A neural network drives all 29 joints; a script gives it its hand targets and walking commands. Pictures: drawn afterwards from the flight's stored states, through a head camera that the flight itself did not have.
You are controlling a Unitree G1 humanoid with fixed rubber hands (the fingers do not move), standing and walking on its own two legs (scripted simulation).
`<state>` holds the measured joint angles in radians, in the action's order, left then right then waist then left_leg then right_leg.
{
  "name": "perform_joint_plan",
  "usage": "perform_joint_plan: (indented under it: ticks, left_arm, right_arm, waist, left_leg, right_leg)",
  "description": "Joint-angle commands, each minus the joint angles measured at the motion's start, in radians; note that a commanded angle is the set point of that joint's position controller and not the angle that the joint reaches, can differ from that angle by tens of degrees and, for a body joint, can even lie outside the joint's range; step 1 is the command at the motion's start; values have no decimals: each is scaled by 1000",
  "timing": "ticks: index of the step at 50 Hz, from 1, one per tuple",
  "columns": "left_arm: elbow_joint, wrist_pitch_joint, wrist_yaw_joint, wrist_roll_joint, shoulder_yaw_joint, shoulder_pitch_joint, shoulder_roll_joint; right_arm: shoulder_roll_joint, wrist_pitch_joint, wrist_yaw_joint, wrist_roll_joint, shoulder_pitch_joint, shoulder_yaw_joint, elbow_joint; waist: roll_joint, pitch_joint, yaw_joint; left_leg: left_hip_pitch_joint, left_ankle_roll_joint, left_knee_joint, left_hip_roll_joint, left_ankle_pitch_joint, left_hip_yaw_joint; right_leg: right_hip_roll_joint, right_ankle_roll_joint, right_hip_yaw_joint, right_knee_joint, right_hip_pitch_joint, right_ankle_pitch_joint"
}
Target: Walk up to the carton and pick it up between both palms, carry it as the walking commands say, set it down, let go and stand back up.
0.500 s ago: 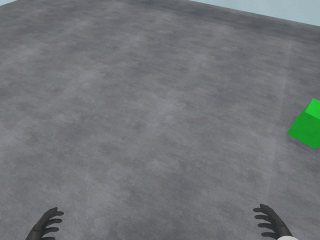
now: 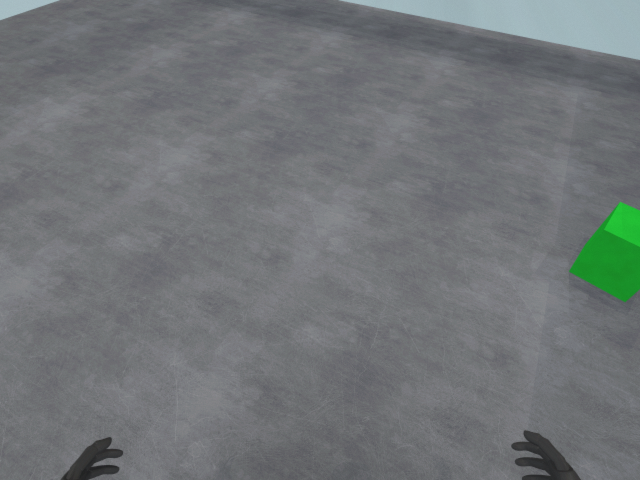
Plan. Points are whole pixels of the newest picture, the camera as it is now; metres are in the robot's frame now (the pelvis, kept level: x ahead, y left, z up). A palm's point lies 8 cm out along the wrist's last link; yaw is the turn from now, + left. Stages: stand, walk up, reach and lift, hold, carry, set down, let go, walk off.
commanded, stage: stand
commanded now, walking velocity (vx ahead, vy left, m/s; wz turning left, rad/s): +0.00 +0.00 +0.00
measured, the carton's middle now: (622, 251) +0.97 -1.18 -0.65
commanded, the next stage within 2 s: walk up in 0.56 s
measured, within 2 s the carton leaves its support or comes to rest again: neither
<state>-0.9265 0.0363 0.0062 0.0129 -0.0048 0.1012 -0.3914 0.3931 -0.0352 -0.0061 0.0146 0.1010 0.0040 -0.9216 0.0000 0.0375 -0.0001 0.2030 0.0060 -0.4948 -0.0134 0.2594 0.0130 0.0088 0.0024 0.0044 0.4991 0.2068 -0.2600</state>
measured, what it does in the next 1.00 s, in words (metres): lifts its right foot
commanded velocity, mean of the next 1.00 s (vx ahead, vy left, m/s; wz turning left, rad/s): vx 0.00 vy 0.00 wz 0.00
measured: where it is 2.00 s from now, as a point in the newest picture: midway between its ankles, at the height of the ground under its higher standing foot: (431, 439)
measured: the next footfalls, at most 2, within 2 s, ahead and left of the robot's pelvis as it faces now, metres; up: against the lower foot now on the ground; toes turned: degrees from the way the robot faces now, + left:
right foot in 1.04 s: +0.11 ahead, -0.25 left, +0.00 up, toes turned -22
left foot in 1.32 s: +0.26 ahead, -0.07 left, +0.00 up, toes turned -24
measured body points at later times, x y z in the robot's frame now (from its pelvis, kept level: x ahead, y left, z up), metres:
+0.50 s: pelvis +0.00 +0.00 +0.01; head +0.00 +0.00 +0.46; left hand +0.11 +0.31 -0.10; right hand +0.11 -0.32 -0.10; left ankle +0.01 +0.12 -0.74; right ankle +0.01 -0.12 -0.74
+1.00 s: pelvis +0.03 -0.04 +0.00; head +0.03 -0.06 +0.45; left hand +0.25 +0.26 -0.07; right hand +0.06 -0.45 -0.06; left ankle +0.01 +0.13 -0.74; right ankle +0.07 -0.22 -0.71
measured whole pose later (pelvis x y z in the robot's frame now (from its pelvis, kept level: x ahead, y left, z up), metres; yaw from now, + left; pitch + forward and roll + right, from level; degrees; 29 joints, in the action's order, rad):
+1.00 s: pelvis +0.03 -0.04 +0.00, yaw -14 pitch +0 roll +2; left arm -0.77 -0.03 0.19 0.04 -0.11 0.16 -0.50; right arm 0.56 -0.09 0.00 0.04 0.18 0.13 -0.85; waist -0.01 0.02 0.00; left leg 0.09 0.06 -0.44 -0.15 0.31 0.25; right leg 0.15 0.01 0.03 0.71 0.48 -0.27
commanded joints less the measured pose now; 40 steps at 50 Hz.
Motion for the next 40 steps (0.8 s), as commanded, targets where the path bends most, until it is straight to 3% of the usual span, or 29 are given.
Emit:
perform_joint_plan:
  ticks: [1,16,37,38,39,40]
  left_arm:
    - [29,10,-4,-1,-34,-48,-168]
    - [-53,4,-6,-1,-30,-63,-173]
    - [-85,-3,-9,-2,-31,-59,-177]
    - [87,-34,50,34,-97,-46,-267]
    - [133,-46,94,33,-104,-165,-242]
    - [192,-55,110,48,-106,-194,-207]
  right_arm:
    - [167,-10,4,-1,-47,35,28]
    - [170,-4,6,-1,-60,33,-57]
    - [174,3,8,-2,-55,33,-86]
    - [328,-24,6,-6,26,112,-23]
    - [355,-31,15,-2,187,137,-57]
    - [402,-39,23,4,204,162,-30]
  waist:
    - [0,-67,1]
    - [-1,-54,0]
    - [1,-53,0]
    - [-49,-50,41]
    - [74,-20,131]
    - [162,-11,148]
  left_leg:
    - [-29,-45,113,-98,-143,-93]
    - [-61,-35,183,-109,-131,-94]
    - [-78,-32,205,-115,-155,-93]
    - [-315,-76,94,-116,153,-39]
    - [-431,-140,210,-256,312,-187]
    - [-393,-224,335,-468,350,-335]
  right_leg:
    - [100,-44,-96,-114,-25,153]
    - [111,-34,-98,-185,-55,141]
    - [116,-29,-96,-206,-73,163]
    - [52,-78,-164,-101,270,-57]
    - [35,-58,-111,55,525,-224]
    - [67,-19,-77,289,625,-171]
